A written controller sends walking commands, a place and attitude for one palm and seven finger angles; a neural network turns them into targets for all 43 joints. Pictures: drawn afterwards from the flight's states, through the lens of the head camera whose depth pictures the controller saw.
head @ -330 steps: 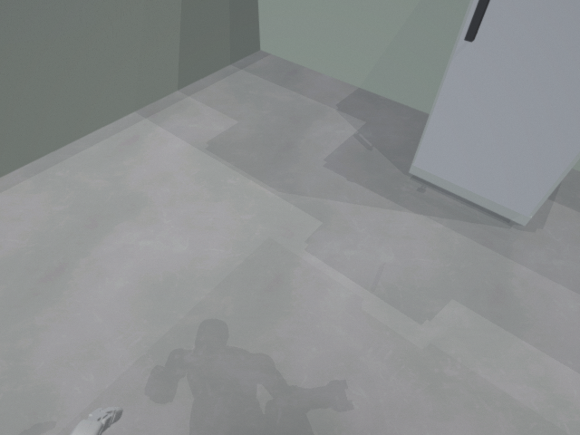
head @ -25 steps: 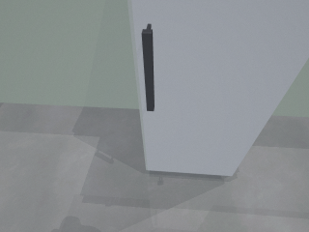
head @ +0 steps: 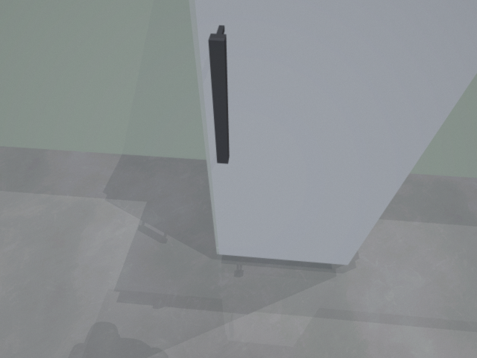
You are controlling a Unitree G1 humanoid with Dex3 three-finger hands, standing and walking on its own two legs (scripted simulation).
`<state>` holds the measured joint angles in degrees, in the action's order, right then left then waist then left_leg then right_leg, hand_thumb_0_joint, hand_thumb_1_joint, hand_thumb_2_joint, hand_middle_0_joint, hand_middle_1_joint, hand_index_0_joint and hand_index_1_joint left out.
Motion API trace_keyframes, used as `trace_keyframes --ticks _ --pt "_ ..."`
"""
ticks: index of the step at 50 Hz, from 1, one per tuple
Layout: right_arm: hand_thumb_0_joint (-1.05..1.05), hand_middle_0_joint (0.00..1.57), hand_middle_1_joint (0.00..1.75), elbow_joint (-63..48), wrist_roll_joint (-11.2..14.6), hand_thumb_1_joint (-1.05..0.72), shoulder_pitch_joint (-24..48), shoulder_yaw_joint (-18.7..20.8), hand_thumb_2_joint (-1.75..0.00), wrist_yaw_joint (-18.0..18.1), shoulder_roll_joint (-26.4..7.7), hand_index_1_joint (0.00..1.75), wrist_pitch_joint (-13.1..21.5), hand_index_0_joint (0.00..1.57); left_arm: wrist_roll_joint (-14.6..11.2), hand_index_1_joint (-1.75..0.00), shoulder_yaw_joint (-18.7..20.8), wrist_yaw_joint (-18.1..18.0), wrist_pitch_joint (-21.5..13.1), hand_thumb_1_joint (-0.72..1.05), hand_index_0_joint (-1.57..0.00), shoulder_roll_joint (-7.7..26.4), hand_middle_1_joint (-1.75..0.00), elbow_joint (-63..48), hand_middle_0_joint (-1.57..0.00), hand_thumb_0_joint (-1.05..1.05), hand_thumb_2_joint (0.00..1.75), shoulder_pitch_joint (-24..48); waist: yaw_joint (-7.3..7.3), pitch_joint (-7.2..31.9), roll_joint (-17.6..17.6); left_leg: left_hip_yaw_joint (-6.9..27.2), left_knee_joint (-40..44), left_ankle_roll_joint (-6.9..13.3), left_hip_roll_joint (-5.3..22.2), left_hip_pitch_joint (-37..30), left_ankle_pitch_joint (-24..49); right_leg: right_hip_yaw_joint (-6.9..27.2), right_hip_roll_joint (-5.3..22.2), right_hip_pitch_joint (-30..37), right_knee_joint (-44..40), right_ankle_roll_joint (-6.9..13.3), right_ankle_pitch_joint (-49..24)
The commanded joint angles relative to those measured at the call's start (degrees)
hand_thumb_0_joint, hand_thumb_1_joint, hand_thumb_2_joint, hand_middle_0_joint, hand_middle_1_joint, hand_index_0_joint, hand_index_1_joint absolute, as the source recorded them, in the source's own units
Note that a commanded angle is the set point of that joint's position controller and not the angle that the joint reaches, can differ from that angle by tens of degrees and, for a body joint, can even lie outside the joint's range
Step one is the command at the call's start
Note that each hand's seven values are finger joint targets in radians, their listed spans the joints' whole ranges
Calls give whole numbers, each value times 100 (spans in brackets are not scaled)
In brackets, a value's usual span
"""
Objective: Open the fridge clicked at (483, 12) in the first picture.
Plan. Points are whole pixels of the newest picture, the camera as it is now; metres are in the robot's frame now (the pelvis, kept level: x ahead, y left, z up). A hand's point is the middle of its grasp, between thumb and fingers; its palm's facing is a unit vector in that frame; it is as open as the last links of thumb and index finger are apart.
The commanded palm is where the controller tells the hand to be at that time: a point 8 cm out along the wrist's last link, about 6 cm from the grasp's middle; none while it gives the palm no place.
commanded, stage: look again from close up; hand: left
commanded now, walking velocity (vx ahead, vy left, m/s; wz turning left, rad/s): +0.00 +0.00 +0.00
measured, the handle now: (222, 103) +0.59 +0.07 +0.11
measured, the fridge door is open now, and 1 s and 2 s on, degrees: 0 0 0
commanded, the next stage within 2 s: none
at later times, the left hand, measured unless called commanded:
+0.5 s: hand out of the picture +0.00 +0.20 -0.19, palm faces +0.06 -0.98 -0.16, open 7.4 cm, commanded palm none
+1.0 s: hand out of the picture -0.08 +0.20 -0.18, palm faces +0.07 -0.98 -0.17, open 7.4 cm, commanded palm none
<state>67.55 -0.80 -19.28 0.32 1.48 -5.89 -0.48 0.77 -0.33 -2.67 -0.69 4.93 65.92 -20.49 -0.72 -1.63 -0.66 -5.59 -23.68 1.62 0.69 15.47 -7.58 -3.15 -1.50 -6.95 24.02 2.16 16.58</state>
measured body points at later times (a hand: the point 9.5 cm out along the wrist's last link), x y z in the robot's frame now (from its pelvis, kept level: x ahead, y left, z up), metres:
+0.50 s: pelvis +0.00 +0.03 -0.01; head -0.01 +0.05 +0.44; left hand +0.00 +0.25 -0.17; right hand +0.05 -0.21 -0.15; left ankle +0.06 +0.10 -0.74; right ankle -0.04 -0.09 -0.74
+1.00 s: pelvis -0.02 +0.04 +0.00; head -0.03 +0.05 +0.45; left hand -0.08 +0.25 -0.17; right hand +0.00 -0.19 -0.15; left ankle +0.06 +0.10 -0.74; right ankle -0.04 -0.09 -0.74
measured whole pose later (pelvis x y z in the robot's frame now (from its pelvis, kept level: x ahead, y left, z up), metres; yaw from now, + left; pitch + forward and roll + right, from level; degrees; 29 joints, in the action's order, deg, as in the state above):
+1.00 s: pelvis -0.02 +0.04 +0.00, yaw +2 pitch -1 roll -1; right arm 61.3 -1.1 -16.8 0.1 0.5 -9.0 -0.5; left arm 1.6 0.0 -1.9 -0.1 9.2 60.6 -24.3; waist 0.6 0.6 1.2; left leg -4.9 -23.3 4.8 -2.3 17.7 -5.5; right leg -4.3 1.3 -9.7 25.9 -0.4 15.7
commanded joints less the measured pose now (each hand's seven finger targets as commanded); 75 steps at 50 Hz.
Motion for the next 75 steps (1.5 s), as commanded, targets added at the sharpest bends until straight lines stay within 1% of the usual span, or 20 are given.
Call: trace_keyframes --ticks 1,2,3,4,5,6,7,9,11,17,27,30,34,37,41,45,51,59,64,75 --pt "0 20 30 -763 -7 -90 -109 -44 -90 -38 -257 30 218 20 72 -30 89 -152 -335 90 -20 857 -30 -316 -20 0 90 -511 -37 28 670 561 -685 -103 272 22 -521 927 1362 -128 -314 68 -3441" --pt "0 20 30 -759 -14 -90 -192 -32 -90 -35 -368 30 222 20 34 -30 72 -138 -343 90 -20 844 -30 -364 -20 0 90 -448 -38 317 902 538 -726 -61 220 50 -424 859 1272 36 -179 154 -3406" --pt "0 20 30 -794 -16 -90 -215 -20 -90 -28 -446 30 223 20 13 -30 78 -132 -332 90 -20 781 -30 -429 -20 0 90 -376 -67 490 789 531 -670 -39 236 -83 -249 848 1210 20 -102 235 -3118" --pt "0 20 30 -827 -6 -90 -191 -13 -90 -18 -462 30 215 20 -8 -30 78 -118 -289 90 -20 776 -30 -526 -20 0 90 -317 -71 500 440 532 -574 -28 256 -238 -74 821 1118 -133 -73 274 -2429" --pt "0 20 30 -876 -17 -90 -161 -8 -90 -12 -502 30 229 20 5 -30 88 -117 -255 90 -20 748 -30 -610 -20 0 90 -277 -62 313 -59 606 -485 -2 336 -297 316 716 976 -357 1 261 -1956" --pt "0 20 30 -881 -8 -90 -95 -11 -90 2 -530 30 214 20 -5 -30 78 -105 -204 90 -20 744 -30 -631 -20 0 90 -337 -14 87 -215 694 -471 44 425 -263 362 665 855 -590 -7 220 -1325" --pt "0 20 30 -883 -9 -90 -57 -3 -90 8 -583 30 185 20 5 -30 73 -97 -156 90 -20 738 -30 -641 -20 0 90 -372 2 -182 -205 798 -405 81 461 -83 161 644 764 -775 -60 199 -734" --pt "0 20 30 -985 -18 -90 -31 18 -90 -3 -650 30 154 20 28 -30 68 -78 -108 90 -20 728 -30 -687 -20 0 90 -434 31 -460 57 884 -255 112 470 161 -267 630 703 -962 -158 196 -93" --pt "0 20 30 -1051 -25 -90 -27 23 -90 -10 -704 30 162 20 42 -30 74 -66 -93 90 -20 755 -30 -743 -20 0 90 -433 39 -480 197 906 -226 124 482 156 -192 578 692 -985 -126 184 -122" --pt "0 20 30 -1205 -35 -90 87 61 -90 2 -934 30 194 20 45 -30 113 -40 -25 90 -20 868 -30 -949 -20 0 90 -455 98 -218 -100 1124 54 215 609 216 -381 447 607 -739 37 121 -139" --pt "0 20 30 -1269 -25 -90 226 92 -90 -16 -1064 30 213 20 57 -30 130 21 -9 90 -20 974 -30 -1048 -20 0 90 -460 110 63 -69 1205 327 215 640 63 -553 415 646 -605 -68 62 -268" --pt "0 20 30 -1220 -13 -90 207 93 -90 -22 -1085 30 205 20 66 -30 127 27 -6 90 -20 998 -30 -1020 -20 0 90 -476 123 -40 -35 1304 517 230 671 188 -830 372 639 -544 -119 52 -210" --pt "0 20 30 -1159 -16 -90 220 117 -90 -26 -1137 30 178 20 69 -30 121 37 30 90 -20 944 -30 -921 -20 0 90 -597 125 -122 -231 1448 883 206 713 254 -1509 286 594 -603 -69 27 -17" --pt "0 20 30 -1124 -8 -90 223 125 -90 -32 -1152 30 172 20 76 -30 116 39 17 90 -20 966 -30 -838 -20 0 90 -709 153 -116 -52 1463 954 217 706 281 -1574 301 608 -539 -124 31 -47" --pt "0 20 30 -1045 -6 -90 168 135 -90 -41 -1114 30 161 20 76 -30 114 33 3 90 -20 931 -30 -755 -20 0 90 -796 142 -67 30 1419 961 186 661 215 -1540 328 645 -556 -195 46 12" --pt "0 20 30 -954 4 -90 98 130 -90 -44 -1067 30 141 20 80 -30 109 26 1 90 -20 894 -30 -673 -20 0 90 -904 146 -93 -62 1420 1037 175 663 241 -1678 303 634 -562 -221 41 82" --pt "0 20 30 -853 3 -90 62 120 -90 -46 -955 30 117 20 80 -30 88 15 -13 90 -20 789 -30 -563 -20 0 90 -1028 145 -296 127 1295 952 139 585 279 -1579 412 683 -772 -369 62 250" --pt "0 20 30 -754 -6 -90 -99 114 -90 -40 -857 30 91 20 75 -30 90 9 -13 90 -20 710 -30 -518 -20 0 90 -1114 98 -361 -13 1269 920 96 560 248 -1705 482 665 -1022 -434 74 595" --pt "0 20 30 -730 -2 -90 -167 97 -90 -32 -754 30 89 20 64 -30 90 7 -30 90 -20 654 -30 -514 -20 0 90 -1139 89 -424 142 1185 752 78 501 267 -1491 572 715 -1125 -531 100 693" --pt "0 20 30 -661 -2 -90 -298 87 -90 -18 -629 30 93 20 59 -30 94 -2 -42 90 -20 571 -30 -509 -20 0 90 -1168 115 -403 -21 1220 694 85 524 398 -1490 534 676 -1014 -486 109 587"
